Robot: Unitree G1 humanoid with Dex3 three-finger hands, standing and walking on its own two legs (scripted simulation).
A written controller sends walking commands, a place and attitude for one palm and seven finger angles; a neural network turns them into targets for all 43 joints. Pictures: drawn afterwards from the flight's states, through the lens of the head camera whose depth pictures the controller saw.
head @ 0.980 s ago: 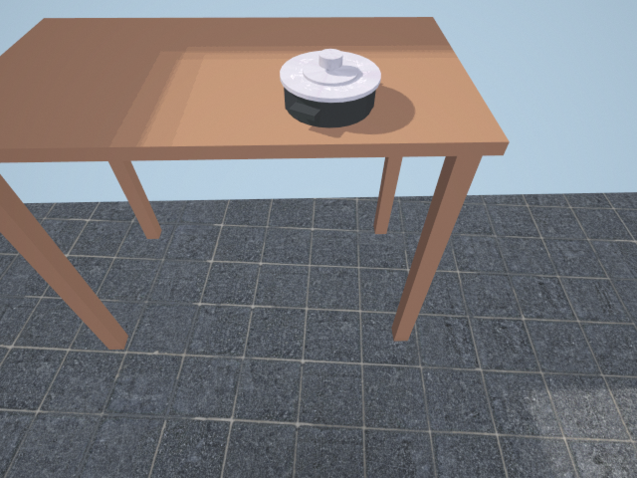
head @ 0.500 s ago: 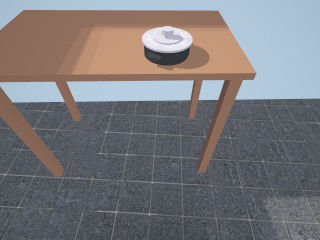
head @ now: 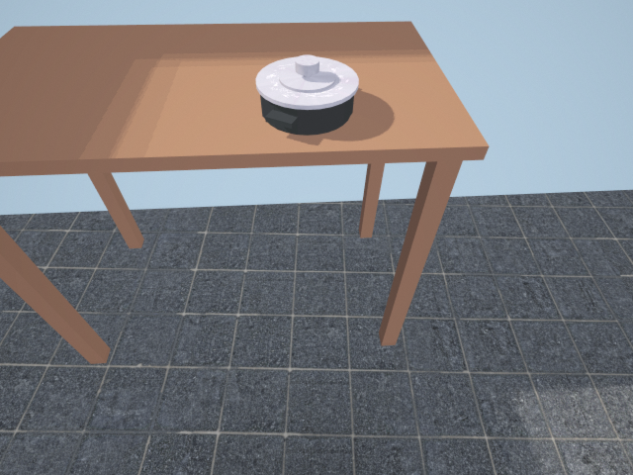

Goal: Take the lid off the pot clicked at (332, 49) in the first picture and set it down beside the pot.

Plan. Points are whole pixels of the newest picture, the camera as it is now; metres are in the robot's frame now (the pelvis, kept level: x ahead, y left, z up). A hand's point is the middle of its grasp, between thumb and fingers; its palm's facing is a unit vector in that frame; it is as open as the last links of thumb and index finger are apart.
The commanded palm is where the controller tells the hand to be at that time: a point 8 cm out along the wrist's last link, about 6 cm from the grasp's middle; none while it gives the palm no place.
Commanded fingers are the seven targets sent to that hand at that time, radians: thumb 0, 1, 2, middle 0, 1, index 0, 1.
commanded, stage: take the last steps up to it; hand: left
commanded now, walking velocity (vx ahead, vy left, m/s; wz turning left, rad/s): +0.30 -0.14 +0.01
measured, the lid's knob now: (307, 65) +0.74 +0.05 +0.16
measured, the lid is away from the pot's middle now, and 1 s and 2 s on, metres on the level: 0.00 0.00 0.00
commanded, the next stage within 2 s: come to a stop and stand still in 0.50 s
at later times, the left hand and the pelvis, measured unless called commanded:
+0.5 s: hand out of the picture +0.08 +0.03 -0.16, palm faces +0.14 -0.98 -0.16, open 7.3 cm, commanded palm none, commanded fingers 0.00 0.90 0.90 -0.20 -0.30 -0.20 -0.30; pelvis +0.18 -0.10 +0.00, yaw +1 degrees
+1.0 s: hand (312, 351) +0.36 +0.02 -0.17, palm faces +0.09 -0.94 -0.32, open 7.3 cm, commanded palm none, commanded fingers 0.00 0.90 0.90 -0.20 -0.30 -0.20 -0.30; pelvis +0.31 -0.19 -0.02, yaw +3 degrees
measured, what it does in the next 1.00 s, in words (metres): walks ahead: right foot, then left foot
